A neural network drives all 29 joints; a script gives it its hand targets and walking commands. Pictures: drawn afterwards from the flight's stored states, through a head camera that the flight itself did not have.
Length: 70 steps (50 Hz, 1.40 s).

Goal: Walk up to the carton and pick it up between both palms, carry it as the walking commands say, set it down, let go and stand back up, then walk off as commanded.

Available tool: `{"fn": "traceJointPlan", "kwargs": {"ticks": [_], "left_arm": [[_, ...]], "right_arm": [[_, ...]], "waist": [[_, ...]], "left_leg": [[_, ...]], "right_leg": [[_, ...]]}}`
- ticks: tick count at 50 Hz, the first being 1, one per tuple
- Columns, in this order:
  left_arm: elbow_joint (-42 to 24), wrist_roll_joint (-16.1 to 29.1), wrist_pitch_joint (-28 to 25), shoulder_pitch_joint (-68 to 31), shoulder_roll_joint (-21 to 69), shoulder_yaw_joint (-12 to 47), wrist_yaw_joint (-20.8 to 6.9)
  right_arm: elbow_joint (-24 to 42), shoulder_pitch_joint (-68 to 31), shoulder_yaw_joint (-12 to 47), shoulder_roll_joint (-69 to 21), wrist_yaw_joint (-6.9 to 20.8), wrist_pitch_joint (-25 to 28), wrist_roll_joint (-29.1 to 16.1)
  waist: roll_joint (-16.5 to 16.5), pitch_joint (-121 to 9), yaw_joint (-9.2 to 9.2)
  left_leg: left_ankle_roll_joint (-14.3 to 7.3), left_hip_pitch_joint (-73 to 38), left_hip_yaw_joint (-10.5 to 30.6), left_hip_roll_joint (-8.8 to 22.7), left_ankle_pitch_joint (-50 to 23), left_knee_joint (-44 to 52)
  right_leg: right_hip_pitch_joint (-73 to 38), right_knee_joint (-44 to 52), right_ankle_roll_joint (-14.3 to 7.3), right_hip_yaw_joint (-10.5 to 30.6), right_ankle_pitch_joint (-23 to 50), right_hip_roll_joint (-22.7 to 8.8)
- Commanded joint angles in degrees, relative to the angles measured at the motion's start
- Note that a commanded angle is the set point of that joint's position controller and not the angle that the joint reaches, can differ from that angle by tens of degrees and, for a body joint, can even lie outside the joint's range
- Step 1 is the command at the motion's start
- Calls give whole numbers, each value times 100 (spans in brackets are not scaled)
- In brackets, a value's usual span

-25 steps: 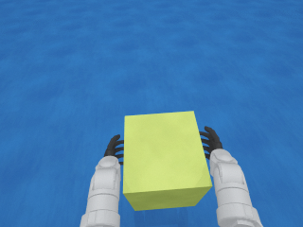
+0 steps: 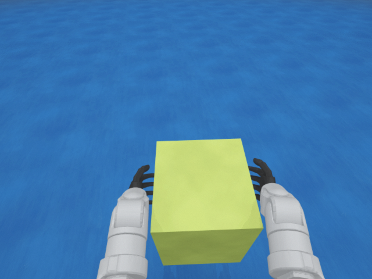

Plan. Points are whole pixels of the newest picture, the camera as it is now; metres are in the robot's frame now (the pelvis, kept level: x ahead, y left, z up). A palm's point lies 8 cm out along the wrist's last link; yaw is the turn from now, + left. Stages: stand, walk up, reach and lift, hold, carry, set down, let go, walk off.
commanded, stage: reach and lift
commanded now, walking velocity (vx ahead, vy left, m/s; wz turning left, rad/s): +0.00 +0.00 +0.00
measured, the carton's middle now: (200, 204) +0.32 +0.01 -0.02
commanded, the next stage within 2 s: hold in 0.84 s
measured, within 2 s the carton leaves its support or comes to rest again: neither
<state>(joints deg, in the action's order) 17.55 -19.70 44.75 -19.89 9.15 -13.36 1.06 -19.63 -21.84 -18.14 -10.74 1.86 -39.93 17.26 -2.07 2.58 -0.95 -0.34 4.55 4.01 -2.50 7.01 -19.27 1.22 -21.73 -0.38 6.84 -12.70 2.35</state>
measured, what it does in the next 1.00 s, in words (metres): stands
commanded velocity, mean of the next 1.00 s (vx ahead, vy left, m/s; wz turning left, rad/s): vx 0.00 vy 0.00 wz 0.00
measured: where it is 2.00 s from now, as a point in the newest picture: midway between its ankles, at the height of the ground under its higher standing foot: outside the picture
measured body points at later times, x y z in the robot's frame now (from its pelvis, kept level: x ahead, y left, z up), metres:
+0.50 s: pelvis +0.01 +0.00 +0.00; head -0.03 +0.02 +0.45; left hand +0.32 +0.14 +0.04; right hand +0.32 -0.15 +0.05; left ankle +0.05 +0.11 -0.75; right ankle +0.00 -0.12 -0.75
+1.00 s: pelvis +0.00 +0.00 +0.00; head -0.05 +0.01 +0.45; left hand +0.30 +0.14 +0.03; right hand +0.31 -0.15 +0.05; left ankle +0.05 +0.11 -0.75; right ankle +0.00 -0.12 -0.75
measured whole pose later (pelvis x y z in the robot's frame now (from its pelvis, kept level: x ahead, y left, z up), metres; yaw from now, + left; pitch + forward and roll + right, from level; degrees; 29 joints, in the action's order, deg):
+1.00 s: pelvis +0.00 +0.00 +0.00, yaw +0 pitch -8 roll +0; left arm 15.1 -18.6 45.7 -15.9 8.9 -10.6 1.1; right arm -17.0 -18.2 -14.9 -9.6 1.7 -41.4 15.8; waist -2.0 1.3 0.4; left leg -0.4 3.9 4.2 -2.3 7.0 -18.9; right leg 0.3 -20.9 -0.4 6.7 -12.4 2.5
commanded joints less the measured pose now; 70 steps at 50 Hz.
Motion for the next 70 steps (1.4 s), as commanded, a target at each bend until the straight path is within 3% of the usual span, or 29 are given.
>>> {"fn": "traceJointPlan", "kwargs": {"ticks": [1,8,9,10,13,20,21,23,24,25,28,29,32,38,39,42,43,45,48,55,57,59,62,63,64,65,67,68,70], "left_arm": [[-717,1827,-473,-3300,5504,3137,-1345],[-476,1621,-322,-3126,5276,2790,-1285],[-361,1733,-315,-2976,5400,2852,-1256],[-218,1597,-283,-2818,5382,2805,-1271],[-304,1708,-319,-2676,5476,2762,-1207],[-517,1787,-384,-2583,5612,2990,-1238],[-830,1809,-433,-2670,5602,3181,-1210],[-893,1882,-437,-2586,5403,3120,-1211],[-895,1883,-388,-2613,5427,3186,-1236],[-870,1919,-414,-2651,5409,3134,-1256],[-818,1675,-358,-2587,5138,2934,-1272],[-776,1797,-396,-2388,5198,3026,-1310],[-987,1817,-339,-2163,5139,3074,-1339],[-661,1688,-292,-2746,4939,2907,-1359],[-1055,1968,-348,-2807,4946,3189,-1399],[-1184,2046,-456,-3075,5355,3383,-1452],[-976,2005,-411,-3000,5318,3217,-1419],[-1036,1981,-441,-3114,5095,3127,-1420],[-794,1752,-414,-2789,5025,3044,-1416],[-1103,1950,-383,-2648,5299,3313,-1374],[-990,1859,-340,-2663,5181,3082,-1333],[-776,1752,-251,-2570,5186,3054,-1353],[-676,1728,-208,-2859,5145,2907,-1340],[-957,1947,-252,-3192,5022,3240,-1348],[-991,2019,-242,-3294,5175,3327,-1318],[-1337,2098,-241,-3505,5172,3461,-1261],[-1376,2312,-143,-3324,5321,3586,-1189],[-1538,2472,-63,-3153,5452,3704,-1135],[-1971,2654,129,-3006,5657,4009,-1067]], "right_arm": [[-136,-2537,3039,-5169,1296,34,-1288],[-397,-2414,2816,-5006,1325,-103,-1235],[-469,-2226,2782,-4887,1318,-130,-1205],[-524,-2171,2698,-4807,1330,-104,-1190],[-148,-2486,2870,-4828,1339,-118,-1229],[316,-2576,3175,-4970,1351,-74,-1431],[110,-2113,3238,-5212,1368,-70,-1505],[86,-1901,3196,-5107,1339,-129,-1417],[244,-2148,3222,-5191,1337,-115,-1528],[206,-2097,3294,-5194,1303,-141,-1461],[135,-1920,3122,-5132,1257,-189,-1354],[134,-1807,3140,-5111,1271,-194,-1323],[294,-1701,3266,-5206,1234,-239,-1462],[-248,-1936,2850,-5064,1240,-258,-1293],[-243,-1698,2976,-5373,1254,-232,-1364],[326,-2148,3254,-5487,1253,-118,-1512],[130,-2125,3165,-5499,1237,-186,-1424],[-353,-1696,3055,-5483,1231,-249,-1361],[-203,-1970,3137,-5419,1278,-148,-1491],[119,-1711,3234,-5392,1314,-194,-1456],[29,-1823,3167,-5337,1323,-252,-1439],[-131,-1658,2965,-5155,1325,-235,-1375],[-560,-1702,2660,-5075,1339,-292,-1240],[-72,-1772,2895,-5013,1280,-304,-1439],[371,-2266,3047,-4995,1232,-232,-1551],[530,-2312,3286,-5104,1212,-308,-1724],[1143,-2660,3775,-5215,1082,-386,-1974],[1529,-2744,4122,-5364,1004,-470,-2193],[1760,-2301,4208,-5441,879,-691,-2233]], "waist": [[60,-1889,62],[399,-1171,12],[163,-1094,129],[494,-1015,205],[-102,-1200,152],[137,-1686,86],[472,-1746,56],[-24,-1685,136],[338,-1686,43],[-8,-1545,72],[266,-1558,70],[-183,-1470,170],[67,-1206,89],[276,-515,160],[-77,-1221,201],[183,-1493,116],[-235,-1274,171],[-219,-1217,183],[124,-1235,31],[49,-1495,135],[-77,-1163,51],[422,-904,137],[514,-444,185],[785,-1041,113],[1177,-1238,127],[1290,-1135,131],[427,-1350,78],[301,-1730,59],[601,-2284,110]], "left_leg": [[121,-1635,-9,-201,-956,-46],[121,-1347,-62,-261,-127,99],[133,-1400,-17,-147,-407,165],[176,-1288,7,-177,-381,165],[126,-1462,28,-138,-502,189],[116,-1609,34,-190,-956,48],[141,-1696,80,-192,-1136,37],[106,-1529,81,-158,-1457,41],[109,-1464,-2,-219,-932,84],[67,-1473,3,-209,-972,70],[79,-1365,15,-255,-875,99],[45,-1542,17,-222,-1016,105],[44,-1469,-13,-301,-1093,120],[71,-1204,-131,-324,225,227],[16,-1323,-74,-248,-89,144],[49,-1268,-39,-269,-407,48],[-17,-1273,-25,-214,-173,45],[-12,-1226,-28,-219,-276,73],[36,-1280,-131,-339,-43,12],[29,-1546,62,-190,-814,36],[7,-1329,42,-171,-308,136],[71,-1236,-26,-274,-139,147],[116,-871,-62,-222,588,290],[29,271,721,1142,1117,237],[-127,818,1434,1483,2506,739],[-155,1597,1459,1698,3097,998],[-305,1085,1395,1711,1167,330],[-297,748,1065,1609,-200,-115],[-365,497,1122,1700,-652,-256]], "right_leg": [[842,510,16,-132,827,268],[925,660,15,-102,86,154],[956,637,-27,-129,435,258],[908,632,-67,-106,470,242],[920,639,-9,-167,437,255],[776,572,20,-123,825,264],[768,529,-21,-71,1033,244],[648,535,52,-156,1352,305],[664,570,28,-73,945,221],[775,592,77,-103,1022,210],[550,627,93,-10,1080,161],[814,688,115,-36,1116,192],[735,700,115,-22,1286,140],[1222,847,16,-57,-61,85],[888,750,69,-42,275,129],[702,587,60,-95,637,208],[912,639,82,-97,305,176],[826,670,133,-121,459,140],[997,736,71,-35,163,49],[1012,576,52,-65,799,206],[1071,658,55,-92,297,194],[1000,701,-3,-84,200,183],[1003,717,-53,-114,-369,165],[1445,-337,94,-383,-984,-511],[1245,-1038,113,-443,-1322,-289],[844,-1709,169,-540,-1251,-269],[1089,-789,147,-671,-931,-356],[1023,-486,163,-877,-735,-294],[1027,-723,142,-974,-848,-217]]}}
